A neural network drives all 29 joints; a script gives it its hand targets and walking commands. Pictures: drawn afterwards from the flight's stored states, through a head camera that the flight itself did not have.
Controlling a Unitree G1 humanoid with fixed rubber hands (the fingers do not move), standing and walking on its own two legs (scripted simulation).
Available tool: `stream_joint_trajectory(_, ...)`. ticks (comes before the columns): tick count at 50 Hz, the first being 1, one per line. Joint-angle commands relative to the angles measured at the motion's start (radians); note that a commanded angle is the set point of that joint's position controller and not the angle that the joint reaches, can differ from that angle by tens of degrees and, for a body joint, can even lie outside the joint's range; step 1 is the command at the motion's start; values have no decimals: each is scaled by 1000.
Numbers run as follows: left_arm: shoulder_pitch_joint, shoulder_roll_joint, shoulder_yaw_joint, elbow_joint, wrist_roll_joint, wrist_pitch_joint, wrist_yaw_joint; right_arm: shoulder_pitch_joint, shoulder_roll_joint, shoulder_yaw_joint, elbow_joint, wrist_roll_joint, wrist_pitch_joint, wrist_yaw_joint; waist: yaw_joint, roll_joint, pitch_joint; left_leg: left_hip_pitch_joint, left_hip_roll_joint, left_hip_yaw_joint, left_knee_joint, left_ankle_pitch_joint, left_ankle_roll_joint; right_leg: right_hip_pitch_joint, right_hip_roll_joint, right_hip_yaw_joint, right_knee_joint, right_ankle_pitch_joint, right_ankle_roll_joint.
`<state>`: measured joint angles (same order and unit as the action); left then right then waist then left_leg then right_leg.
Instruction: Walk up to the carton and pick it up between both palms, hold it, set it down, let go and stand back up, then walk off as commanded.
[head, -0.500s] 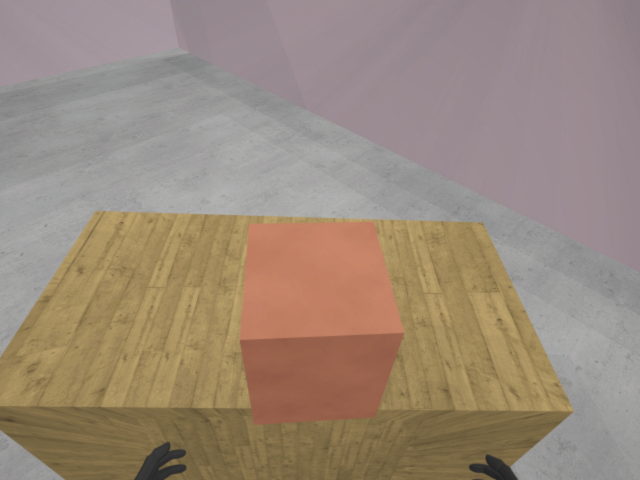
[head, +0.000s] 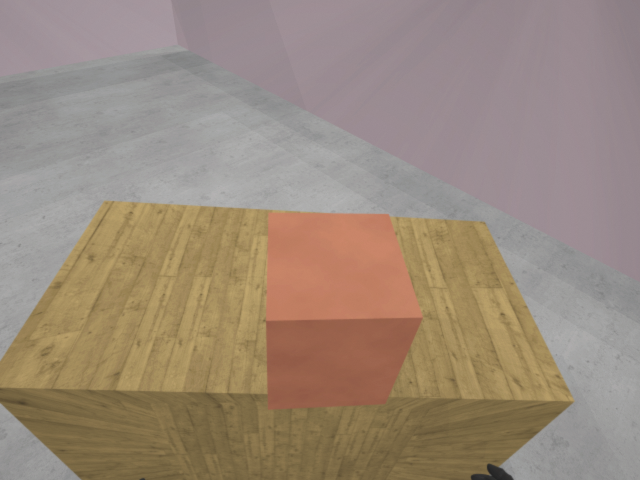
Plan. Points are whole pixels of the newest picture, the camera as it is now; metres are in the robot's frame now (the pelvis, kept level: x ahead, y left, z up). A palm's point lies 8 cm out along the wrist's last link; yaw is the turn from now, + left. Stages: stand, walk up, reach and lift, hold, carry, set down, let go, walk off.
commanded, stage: stand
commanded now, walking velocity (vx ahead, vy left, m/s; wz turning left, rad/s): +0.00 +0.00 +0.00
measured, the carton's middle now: (328, 311) +0.42 +0.00 -0.05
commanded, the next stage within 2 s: walk off in 0.70 s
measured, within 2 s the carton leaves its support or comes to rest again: neither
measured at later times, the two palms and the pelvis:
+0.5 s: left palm out of the picture +0.10 +0.26 -0.11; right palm out of the picture +0.13 -0.23 -0.09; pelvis +0.00 +0.00 +0.00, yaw +0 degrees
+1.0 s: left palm out of the picture +0.09 +0.26 -0.11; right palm out of the picture +0.11 -0.24 -0.10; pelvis -0.01 +0.00 +0.00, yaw +0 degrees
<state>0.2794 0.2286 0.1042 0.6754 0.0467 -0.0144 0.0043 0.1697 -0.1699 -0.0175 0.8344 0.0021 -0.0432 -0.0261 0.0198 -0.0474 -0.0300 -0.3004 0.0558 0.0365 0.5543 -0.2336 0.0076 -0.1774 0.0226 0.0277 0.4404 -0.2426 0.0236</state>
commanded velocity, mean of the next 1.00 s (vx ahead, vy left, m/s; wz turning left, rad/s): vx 0.00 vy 0.00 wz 0.00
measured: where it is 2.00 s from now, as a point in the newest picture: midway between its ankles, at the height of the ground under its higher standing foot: outside the picture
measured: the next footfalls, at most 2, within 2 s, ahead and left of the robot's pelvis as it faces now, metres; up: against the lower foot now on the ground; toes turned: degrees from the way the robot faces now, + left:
right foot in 1.22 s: -0.06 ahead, -0.13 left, +0.00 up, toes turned +2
left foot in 1.92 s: -0.11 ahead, +0.09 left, +0.00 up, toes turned -1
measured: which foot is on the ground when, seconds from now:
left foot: down 0.00-1.00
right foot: down 0.00-1.00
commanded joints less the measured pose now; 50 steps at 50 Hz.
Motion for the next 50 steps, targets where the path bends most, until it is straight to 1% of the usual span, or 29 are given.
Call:
stream_joint_trajectory(1, -27, 241, 8, 19, 0, -34, -16, -75, -323, -75, -79, -46, -24, 4, -12, 190, 4, -2, 80, -172, -213, -136, 44, -33, -88, 45, -32, -18, -36)
stream_joint_trajectory(4, 4, 251, 12, 36, 4, -40, -14, -68, -338, -73, -73, -46, -20, 5, -21, 168, 25, 1, 63, -148, -192, -88, 41, -27, -96, 58, -51, 1, -37)
stream_joint_trajectory(6, 12, 254, 11, 32, -7, -42, -11, -71, -332, -78, -74, -43, -19, 6, -3, 196, 33, 7, 62, -145, -186, -56, 38, -40, -100, 56, -50, 6, -33)
stream_joint_trajectory(8, 13, 268, 15, 34, -3, -40, -8, -55, -323, -73, -62, -37, -14, 6, -16, 153, 21, 18, 54, -144, -186, -88, 34, -34, -97, 55, -45, -1, -35)
stream_joint_trajectory(10, -3, 261, 14, 22, -2, -42, -10, -92, -329, -73, -82, -39, -20, 8, -13, 221, 23, 8, 60, -150, -181, -45, 41, -49, -91, 55, -29, 0, -43)
stream_joint_trajectory(15, -19, 263, 10, 25, -2, -40, -12, -72, -305, -62, -62, -36, -18, 6, -18, 159, -15, 42, 49, -138, -173, -14, 45, -23, -103, 64, -41, 27, -45)
stream_joint_trajectory(17, 20, 242, 12, 27, -5, -40, -9, -92, -324, -68, -65, -38, -22, 3, -3, 186, -11, 44, 60, -132, -167, -18, 45, -33, -99, 61, -41, 38, -43)
stream_joint_trajectory(18, -4, 258, 12, 27, -2, -39, -9, -72, -337, -72, -62, -37, -14, 6, -18, 153, 5, 41, 49, -133, -169, -49, 39, -43, -95, 51, -45, 26, -42)
stream_joint_trajectory(20, 16, 243, 7, 32, -6, -43, -8, -41, -325, -67, -49, -42, -13, 5, -18, 204, 9, 41, 61, -133, -181, -55, 48, -49, -99, 57, -35, 4, -47)
stream_joint_trajectory(22, 6, 248, 13, 42, -7, -45, -8, -79, -313, -72, -65, -35, -16, 12, -14, 164, 7, 20, 67, -145, -176, -57, 46, -29, -104, 57, -39, 5, -57)
stream_joint_trajectory(23, 5, 250, 11, 26, -12, -41, -12, -85, -319, -72, -76, -39, -16, 11, -14, 191, -14, 36, 72, -137, -186, -103, 43, -25, -101, 58, -40, 28, -49)
stream_joint_trajectory(27, -2, 256, 21, 31, -8, -45, -1, -86, -322, -72, -59, -36, -17, 10, -15, 136, -35, 89, 57, -123, -140, 37, 46, -25, -106, 63, -39, 57, -54)
stream_joint_trajectory(30, -17, 237, 9, 28, -8, -48, -8, -81, -325, -72, -68, -42, -16, 10, -27, 161, -26, 58, 63, -126, -143, -10, 45, -23, -111, 57, -42, 42, -49)
stream_joint_trajectory(31, -22, 255, 14, 33, -8, -43, -9, -63, -313, -67, -57, -30, -14, 7, -31, 118, 24, 35, 65, -149, -168, -16, 45, -39, -104, 54, -42, 27, -47)
stream_joint_trajectory(32, -11, 234, 12, 30, -7, -44, -5, -92, -323, -74, -66, -43, -16, 8, -14, 164, 5, 54, 63, -138, -168, -31, 42, -50, -104, 65, -46, 25, -49)
stream_joint_trajectory(33, -8, 264, 23, 38, -5, -47, -6, -60, -319, -73, -65, -33, -13, 8, -36, 182, -24, 75, 61, -128, -170, -14, 39, -40, -111, 66, -33, 26, -57)
stream_joint_trajectory(34, -15, 240, 18, 35, -9, -44, -5, -75, -318, -74, -55, -39, -17, 6, -20, 201, -15, 55, 64, -131, -173, -29, 49, -29, -108, 58, -35, 35, -53)
stream_joint_trajectory(36, -37, 242, 14, 27, -2, -43, -1, -90, -320, -77, -73, -34, -19, 13, -27, 149, -21, 42, 70, -139, -168, -39, 45, -31, -107, 51, -34, 10, -62)
stream_joint_trajectory(38, -16, 240, 14, 23, -8, -46, -4, -90, -316, -70, -53, -32, -17, 13, -16, 178, -5, 40, 73, -136, -173, -69, 42, -45, -105, 58, -34, 11, -57)
stream_joint_trajectory(39, -43, 227, 7, 25, -4, -44, -7, -96, -321, -71, -61, -41, -17, 9, -32, 185, 30, 6, 67, -145, -191, -89, 45, -48, -103, 46, -42, 17, -56)
stream_joint_trajectory(40, -6, 241, 10, 30, -10, -47, -8, -92, -324, -75, -75, -33, -18, 13, -24, 154, 6, 26, 62, -139, -183, -105, 38, -43, -106, 49, -46, 0, -58)
stream_joint_trajectory(41, 9, 267, 16, 43, -7, -49, -6, -84, -323, -71, -54, -33, -13, 17, -31, 178, 39, 23, 59, -136, -194, -101, 38, -55, -102, 60, -54, -10, -55)
stream_joint_trajectory(42, -12, 264, 19, 38, -2, -49, -7, -81, -314, -72, -68, -31, -13, 15, -27, 138, 30, 41, 63, -139, -173, -50, 42, -57, -111, 63, -60, -19, -57)
stream_joint_trajectory(44, -2, 257, 17, 42, -2, -47, -11, -65, -319, -76, -52, -35, -15, 16, -26, 177, -1, 50, 70, -135, -177, -73, 44, -41, -116, 54, -39, 5, -61)
stream_joint_trajectory(45, -17, 333, 10, 90, -43, -24, -3, -27, -393, -90, -99, -39, 7, 4, -27, 102, 112, 38, 75, -130, -57, 295, 45, -157, -103, 69, 52, 285, -76)
stream_joint_trajectory(46, 0, 323, 3, 85, -52, -18, 4, -27, -392, -92, -111, -31, 10, 2, -27, 150, 75, 75, 92, -107, -39, 422, 62, -154, -102, 56, 93, 374, -77)
stream_joint_trajectory(48, 12, 302, 9, 74, -56, 0, 8, 10, -422, -100, -120, -31, 17, 5, -33, 208, 40, 70, 139, -174, -82, 499, 118, -144, -47, -1, 224, 254, -62)
stream_joint_trajectory(49, 39, 303, 12, 70, -56, 11, 9, -9, -437, -105, -145, -28, 26, 7, -28, 276, 2, 46, 195, -204, -126, 473, 177, -123, -6, -26, 358, 62, -51)
stream_joint_trajectory(50, 51, 290, 14, 73, -52, 23, 6, -36, -443, -110, -145, -36, 29, 5, -28, 349, 5, 7, 237, -252, -170, 442, 223, -142, 25, -30, 469, -241, -52)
